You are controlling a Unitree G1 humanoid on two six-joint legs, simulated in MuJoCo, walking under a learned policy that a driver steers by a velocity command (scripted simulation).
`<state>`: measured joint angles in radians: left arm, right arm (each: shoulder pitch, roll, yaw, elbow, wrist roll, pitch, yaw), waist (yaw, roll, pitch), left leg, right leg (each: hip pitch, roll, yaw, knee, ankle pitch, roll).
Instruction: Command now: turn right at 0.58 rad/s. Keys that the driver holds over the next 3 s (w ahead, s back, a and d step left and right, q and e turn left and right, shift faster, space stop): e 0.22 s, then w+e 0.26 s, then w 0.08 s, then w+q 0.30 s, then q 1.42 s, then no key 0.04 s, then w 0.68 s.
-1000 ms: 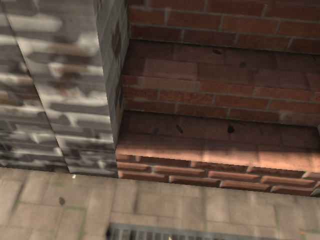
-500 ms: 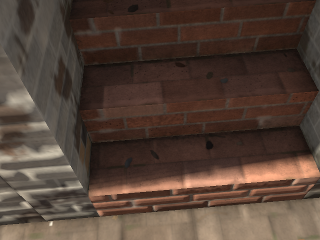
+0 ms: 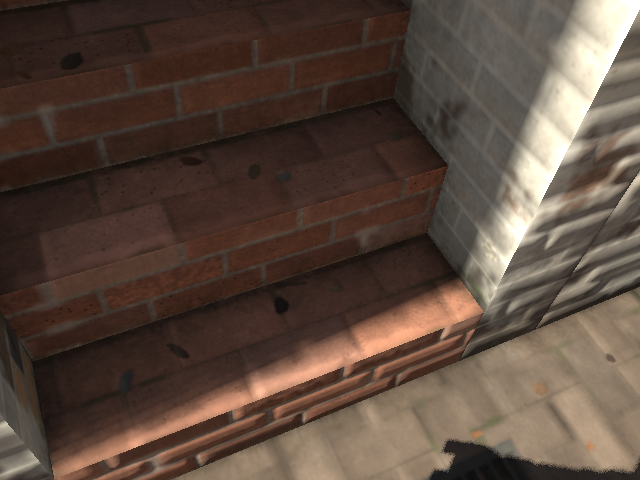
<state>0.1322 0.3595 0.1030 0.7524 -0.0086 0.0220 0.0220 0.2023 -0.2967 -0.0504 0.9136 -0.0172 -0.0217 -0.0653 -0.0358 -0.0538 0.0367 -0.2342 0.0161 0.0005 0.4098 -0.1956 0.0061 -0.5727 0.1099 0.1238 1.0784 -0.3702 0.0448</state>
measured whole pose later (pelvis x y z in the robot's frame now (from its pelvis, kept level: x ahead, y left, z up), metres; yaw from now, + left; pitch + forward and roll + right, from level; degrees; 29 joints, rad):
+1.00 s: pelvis +0.24 -0.09 +0.00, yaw -11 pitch +1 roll +0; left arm 0.10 0.26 0.01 0.78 0.03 -0.10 0.01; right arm 0.32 -0.24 -0.03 0.97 -0.01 -0.07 0.02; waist -0.04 -0.06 0.08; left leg -0.14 -0.11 -0.08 0.28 -0.14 0.09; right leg -0.52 -0.02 0.04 0.85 -0.22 0.01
